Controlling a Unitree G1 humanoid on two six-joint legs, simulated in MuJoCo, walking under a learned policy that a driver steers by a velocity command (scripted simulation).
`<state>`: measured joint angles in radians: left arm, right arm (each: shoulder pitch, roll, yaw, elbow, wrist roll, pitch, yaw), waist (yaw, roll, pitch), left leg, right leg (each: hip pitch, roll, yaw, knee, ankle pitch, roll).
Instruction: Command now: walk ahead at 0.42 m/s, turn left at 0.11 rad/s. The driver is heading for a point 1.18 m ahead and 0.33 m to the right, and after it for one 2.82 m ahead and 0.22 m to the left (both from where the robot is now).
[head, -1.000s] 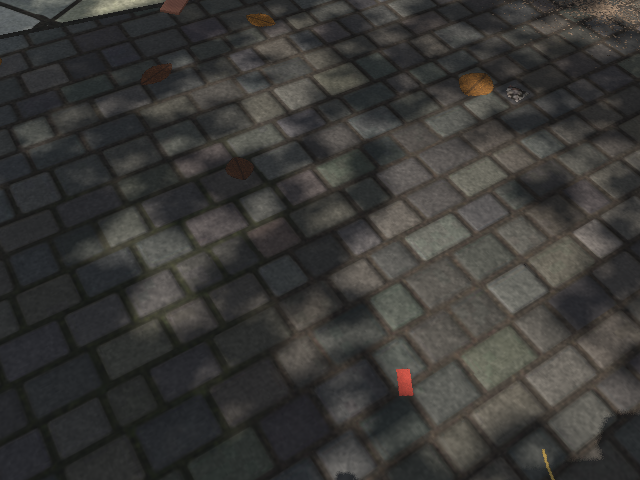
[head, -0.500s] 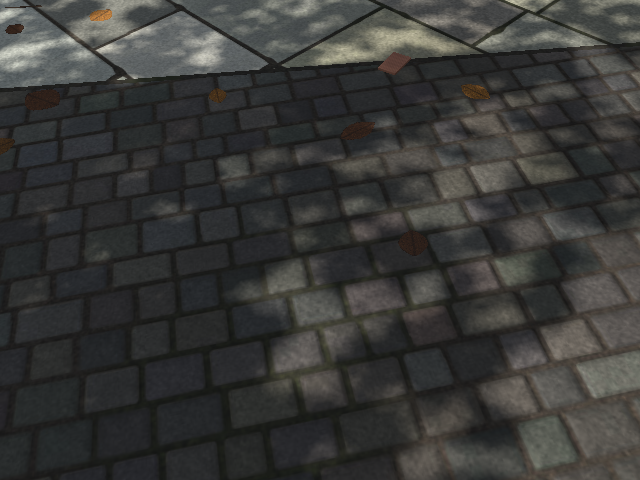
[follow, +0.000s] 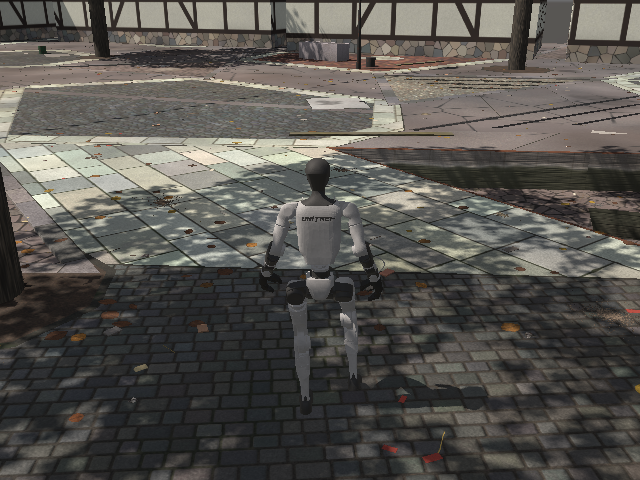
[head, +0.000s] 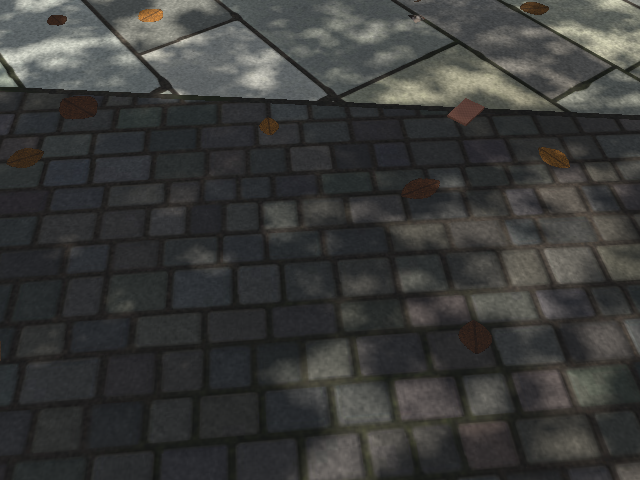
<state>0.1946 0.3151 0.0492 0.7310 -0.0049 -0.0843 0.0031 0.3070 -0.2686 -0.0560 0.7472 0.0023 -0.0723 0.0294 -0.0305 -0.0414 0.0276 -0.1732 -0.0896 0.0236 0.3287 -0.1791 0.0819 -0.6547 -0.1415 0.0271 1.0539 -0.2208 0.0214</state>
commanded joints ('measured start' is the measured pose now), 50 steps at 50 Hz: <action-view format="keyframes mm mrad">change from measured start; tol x16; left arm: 1 3 49 11 -58 15 -3 -1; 50 -95 10 7 166 -9 63 14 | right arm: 1 -65 -142 -33 -54 -1 -22 -17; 14 210 -64 10 56 -9 23 -30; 31 -87 -85 -4 56 -27 72 -67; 50 28 -130 -22 173 20 53 -62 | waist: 1 39 69 7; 10 20 126 -55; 14 58 -210 -479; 19 -9 -60 -108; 50 -4 175 75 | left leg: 1 -32 244 -131 -159 465 164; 11 170 236 -117 163 631 43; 12 115 169 -83 327 541 -1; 14 -260 21 -124 837 -493 -120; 16 -349 95 -160 902 -485 -132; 26 83 133 -49 200 5 -86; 29 -220 183 -140 43 -375 -29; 45 -43 144 -75 134 168 -65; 50 -54 271 -287 -41 -499 76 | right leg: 1 2 -9 5 -166 175 21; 5 137 78 -49 -440 424 3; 11 293 142 -42 -615 347 -91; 13 829 -162 251 -508 1055 -286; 14 938 -280 436 -537 1115 -407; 18 458 -137 271 -732 301 -265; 27 185 40 88 -746 -360 -80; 31 427 112 -5 -613 -78 -40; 45 477 100 -5 -554 276 -47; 50 246 185 -105 -382 -249 -50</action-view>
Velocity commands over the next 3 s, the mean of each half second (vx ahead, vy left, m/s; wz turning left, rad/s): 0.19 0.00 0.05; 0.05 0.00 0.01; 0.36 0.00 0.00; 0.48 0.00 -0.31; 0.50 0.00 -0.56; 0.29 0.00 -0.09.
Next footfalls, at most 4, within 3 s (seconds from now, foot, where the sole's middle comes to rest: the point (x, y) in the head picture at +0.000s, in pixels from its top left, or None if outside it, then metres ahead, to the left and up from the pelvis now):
0.24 right None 0.32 -0.13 -0.78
0.54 left None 0.26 0.12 -0.78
1.58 left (261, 386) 0.69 0.12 -0.78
2.14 right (375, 288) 0.95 -0.16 -0.78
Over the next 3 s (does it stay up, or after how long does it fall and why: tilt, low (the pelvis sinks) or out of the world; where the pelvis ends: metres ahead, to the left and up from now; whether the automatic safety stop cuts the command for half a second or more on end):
stays up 1.20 -0.16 0.00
